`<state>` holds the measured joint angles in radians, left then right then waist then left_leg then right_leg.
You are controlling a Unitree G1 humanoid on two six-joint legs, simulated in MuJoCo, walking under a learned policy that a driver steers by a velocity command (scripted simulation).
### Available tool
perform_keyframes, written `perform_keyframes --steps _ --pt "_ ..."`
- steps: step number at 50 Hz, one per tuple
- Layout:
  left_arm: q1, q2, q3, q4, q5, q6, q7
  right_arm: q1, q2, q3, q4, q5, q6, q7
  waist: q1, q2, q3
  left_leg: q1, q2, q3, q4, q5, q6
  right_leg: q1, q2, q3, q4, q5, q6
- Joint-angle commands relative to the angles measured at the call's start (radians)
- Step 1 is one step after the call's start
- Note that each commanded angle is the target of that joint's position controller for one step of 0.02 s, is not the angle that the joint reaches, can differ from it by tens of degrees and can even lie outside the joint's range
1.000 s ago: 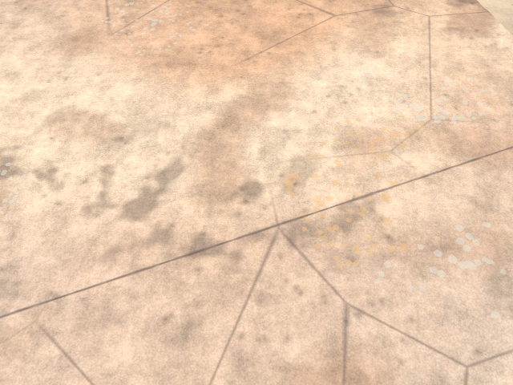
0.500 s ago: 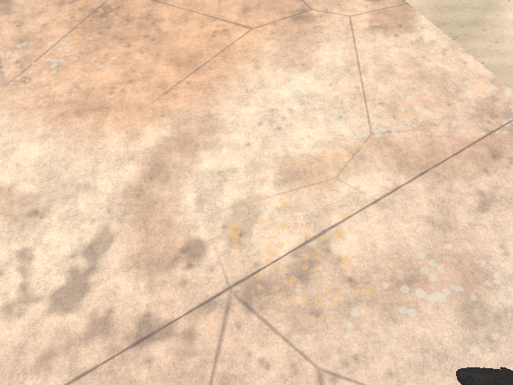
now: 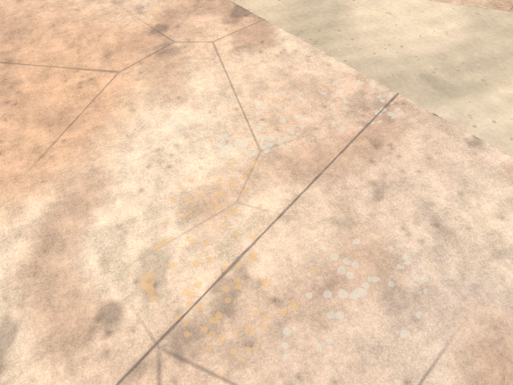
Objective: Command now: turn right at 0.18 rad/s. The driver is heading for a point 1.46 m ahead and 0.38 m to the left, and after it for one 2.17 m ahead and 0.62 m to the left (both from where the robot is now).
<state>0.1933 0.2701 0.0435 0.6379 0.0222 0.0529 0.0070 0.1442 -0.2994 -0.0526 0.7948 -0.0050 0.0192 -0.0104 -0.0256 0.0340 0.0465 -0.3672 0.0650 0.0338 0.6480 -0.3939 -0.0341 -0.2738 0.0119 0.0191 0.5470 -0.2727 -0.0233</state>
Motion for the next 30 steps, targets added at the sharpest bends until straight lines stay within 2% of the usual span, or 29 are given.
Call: perform_keyframes --steps 1,2,3,4,6,8,9,10,11,12,13,14,15,16,20,30 --pt "-0.036 0.136 0.03 -0.06 0.021 -0.051 0.0 -0.045 -0.122 -0.033 -0.068 0.003 -0.011 -0.01 0.022 -0.223 -0.074 -0.1 -0.001 -0.07 0.24 -0.136 -0.026 0.055 -0.281 0.296 -0.262 0.247 -0.215" --pt "-0.055 0.139 0.031 -0.053 0.012 -0.06 0.001 -0.014 -0.115 -0.037 -0.039 0.001 -0.004 -0.016 0.013 -0.203 -0.076 -0.102 -0.001 -0.07 0.257 -0.102 -0.035 0.073 -0.242 0.252 -0.25 0.256 -0.184" --pt "-0.071 0.129 0.027 -0.044 0.002 -0.067 0.003 0.001 -0.114 -0.04 -0.028 -0.006 0.0 -0.019 0.009 -0.198 -0.072 -0.097 0.005 -0.079 0.268 -0.065 -0.048 0.08 -0.235 0.231 -0.23 0.358 -0.176" --pt "-0.072 0.115 0.021 -0.034 -0.001 -0.068 0.005 0.013 -0.097 -0.036 -0.019 -0.004 0.0 -0.017 0.001 -0.183 -0.083 -0.064 0.002 -0.077 0.268 -0.048 -0.056 0.077 -0.22 0.201 -0.21 0.457 -0.175" --pt "-0.073 0.097 0.018 -0.017 -0.004 -0.065 0.005 0.016 -0.06 -0.021 -0.011 0.006 -0.003 -0.012 0.005 -0.175 -0.107 -0.008 -0.001 -0.061 0.167 -0.028 -0.063 0.106 -0.193 0.16 -0.176 0.523 -0.171" --pt "-0.056 0.099 0.02 0.001 -0.007 -0.056 0.006 -0.014 -0.051 -0.012 -0.014 0.01 -0.006 -0.009 0.03 -0.175 -0.115 0.026 -0.009 -0.048 0.054 -0.018 -0.062 0.141 -0.2 0.18 -0.156 0.53 -0.184" --pt "-0.056 0.098 0.02 0.01 -0.009 -0.052 0.006 -0.009 -0.054 -0.011 -0.01 0.012 -0.007 -0.008 0.029 -0.173 -0.12 0.055 -0.014 -0.043 -0.017 0.016 -0.059 0.148 -0.204 0.194 -0.15 0.517 -0.186" --pt "-0.066 0.091 0.017 0.018 -0.015 -0.049 0.006 0.011 -0.052 -0.009 0.001 0.011 -0.008 -0.006 0.013 -0.164 -0.121 0.106 -0.019 -0.035 -0.13 0.103 -0.051 0.141 -0.194 0.193 -0.139 0.483 -0.174" --pt "-0.056 0.086 0.015 0.033 -0.022 -0.049 0.005 0.03 -0.054 -0.006 0.012 0.003 -0.011 -0.003 -0.001 -0.144 -0.115 0.18 -0.017 -0.04 -0.262 0.266 -0.035 0.117 -0.177 0.189 -0.141 0.411 -0.143" --pt "-0.023 0.076 0.012 0.048 -0.017 -0.056 0.004 0.039 -0.092 -0.009 0.015 -0.011 -0.013 -0.005 0.012 -0.101 -0.124 0.256 0.021 -0.09 -0.275 0.413 -0.014 0.083 -0.148 0.183 -0.14 0.303 -0.097" --pt "0.01 0.083 0.015 0.053 -0.002 -0.065 -0.003 0.039 -0.16 -0.023 0.019 -0.01 -0.011 -0.009 0.056 -0.003 -0.114 0.277 0.06 -0.109 -0.222 0.507 0.019 0.045 -0.091 0.135 -0.129 0.189 -0.062" --pt "0.006 0.078 0.015 0.06 0.001 -0.066 -0.003 0.022 -0.152 -0.027 0.037 0.002 -0.011 -0.004 0.059 0.062 -0.101 0.2 0.042 -0.093 -0.204 0.355 0.054 0.075 -0.045 0.083 -0.143 0.129 -0.028" --pt "-0.046 0.098 0.018 0.066 0.0 -0.064 0.001 0.012 -0.104 -0.017 0.035 0.002 -0.015 0.001 0.024 0.028 -0.074 0.156 0.026 -0.093 -0.228 0.274 0.056 0.095 -0.036 0.07 -0.118 0.111 -0.012" --pt "-0.067 0.089 0.02 0.065 -0.005 -0.059 0.006 0.007 -0.087 -0.011 0.046 -0.006 -0.02 -0.001 0.023 0.026 -0.071 0.14 0.024 -0.095 -0.244 0.25 0.046 0.102 -0.037 0.064 -0.108 0.119 -0.011" --pt "-0.055 0.073 0.023 0.096 -0.007 -0.041 0.018 0.015 -0.073 -0.001 0.081 -0.005 -0.037 -0.007 0.022 0.013 -0.05 0.139 0.008 -0.082 -0.248 0.238 0.025 0.101 -0.04 0.066 -0.116 0.15 -0.014" --pt "-0.024 0.073 0.028 0.209 -0.013 -0.05 0.025 0.022 -0.065 0.009 0.148 -0.003 -0.033 -0.02 0.015 -0.037 -0.028 0.148 -0.01 -0.074 -0.253 0.206 0.035 0.094 -0.036 0.053 -0.131 0.15 0.007"
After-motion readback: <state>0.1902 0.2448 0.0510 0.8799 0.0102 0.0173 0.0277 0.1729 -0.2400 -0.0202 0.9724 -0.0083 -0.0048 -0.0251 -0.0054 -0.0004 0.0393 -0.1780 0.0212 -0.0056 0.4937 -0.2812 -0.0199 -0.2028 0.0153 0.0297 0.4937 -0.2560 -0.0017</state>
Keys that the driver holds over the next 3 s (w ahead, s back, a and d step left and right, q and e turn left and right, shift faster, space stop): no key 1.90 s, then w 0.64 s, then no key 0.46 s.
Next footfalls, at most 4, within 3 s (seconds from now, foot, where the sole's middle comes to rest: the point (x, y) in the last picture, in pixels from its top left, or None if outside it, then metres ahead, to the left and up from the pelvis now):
0.24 left None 0.03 0.14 -0.77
2.60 left None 0.44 0.13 -0.77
3.00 right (320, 378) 0.48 -0.10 -0.77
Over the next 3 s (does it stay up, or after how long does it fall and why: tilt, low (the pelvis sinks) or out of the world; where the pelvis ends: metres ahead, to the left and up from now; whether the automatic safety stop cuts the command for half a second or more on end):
stays up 0.38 0.04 0.00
